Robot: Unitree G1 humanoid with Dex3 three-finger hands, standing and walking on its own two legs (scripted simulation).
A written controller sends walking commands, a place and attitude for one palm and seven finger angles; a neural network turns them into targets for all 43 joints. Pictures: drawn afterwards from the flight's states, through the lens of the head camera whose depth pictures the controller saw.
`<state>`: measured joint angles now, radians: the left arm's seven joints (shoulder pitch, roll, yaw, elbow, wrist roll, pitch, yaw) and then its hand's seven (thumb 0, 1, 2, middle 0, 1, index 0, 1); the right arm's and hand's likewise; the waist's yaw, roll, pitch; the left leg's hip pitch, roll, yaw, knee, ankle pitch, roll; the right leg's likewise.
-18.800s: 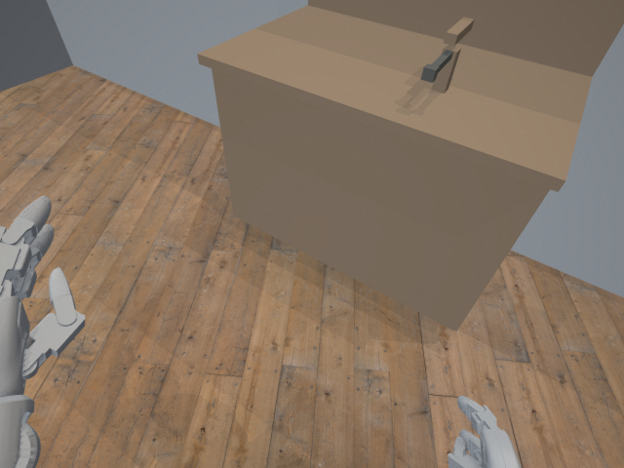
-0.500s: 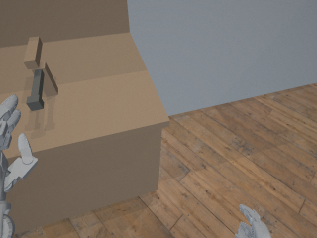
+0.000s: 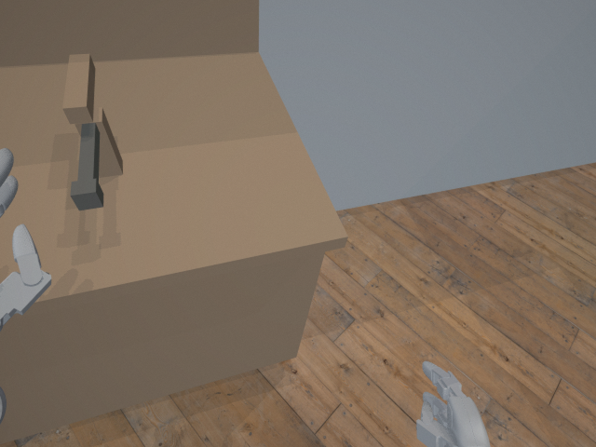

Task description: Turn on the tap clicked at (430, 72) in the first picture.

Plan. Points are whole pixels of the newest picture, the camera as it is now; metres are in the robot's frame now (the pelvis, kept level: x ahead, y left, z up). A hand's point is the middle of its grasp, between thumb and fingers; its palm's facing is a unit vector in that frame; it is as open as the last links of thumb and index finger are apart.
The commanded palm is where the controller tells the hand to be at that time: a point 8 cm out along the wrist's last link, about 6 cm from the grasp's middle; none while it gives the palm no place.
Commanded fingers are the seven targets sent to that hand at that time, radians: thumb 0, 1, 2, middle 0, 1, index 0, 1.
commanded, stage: come to a stop and stand still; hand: left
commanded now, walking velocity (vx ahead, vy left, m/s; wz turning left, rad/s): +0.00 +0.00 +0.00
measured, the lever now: (87, 194) +0.36 +0.31 +0.11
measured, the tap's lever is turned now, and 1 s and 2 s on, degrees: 0 0 0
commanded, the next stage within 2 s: look again from close up in 0.10 s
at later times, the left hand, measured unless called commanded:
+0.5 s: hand (86, 306) +0.20 +0.23 +0.16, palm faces +0.39 -0.86 -0.33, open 7.4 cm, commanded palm +0.15 +0.26 +0.18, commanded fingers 0.00 0.90 0.90 -0.20 -0.30 -0.20 -0.30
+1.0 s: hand (111, 332) +0.19 +0.21 +0.13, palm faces +0.28 -0.87 -0.40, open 7.4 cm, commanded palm +0.14 +0.25 +0.18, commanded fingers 0.00 0.90 0.90 -0.20 -0.30 -0.20 -0.30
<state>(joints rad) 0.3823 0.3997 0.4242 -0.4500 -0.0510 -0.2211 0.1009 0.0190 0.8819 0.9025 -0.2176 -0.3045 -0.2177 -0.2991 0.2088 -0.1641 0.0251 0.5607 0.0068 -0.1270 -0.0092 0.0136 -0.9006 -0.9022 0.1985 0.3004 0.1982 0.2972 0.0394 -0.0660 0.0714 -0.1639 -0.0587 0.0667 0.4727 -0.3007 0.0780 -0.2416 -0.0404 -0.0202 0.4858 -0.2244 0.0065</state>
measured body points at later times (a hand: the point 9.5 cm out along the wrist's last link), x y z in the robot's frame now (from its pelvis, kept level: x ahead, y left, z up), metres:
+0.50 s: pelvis -0.02 -0.02 +0.01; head -0.01 +0.00 +0.45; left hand +0.17 +0.27 +0.18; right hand +0.16 -0.25 -0.07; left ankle -0.03 +0.06 -0.74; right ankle +0.02 -0.15 -0.74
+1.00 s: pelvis -0.03 -0.03 +0.00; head -0.02 -0.02 +0.45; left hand +0.17 +0.25 +0.16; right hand +0.12 -0.25 -0.08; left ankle -0.03 +0.06 -0.74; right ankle +0.02 -0.15 -0.74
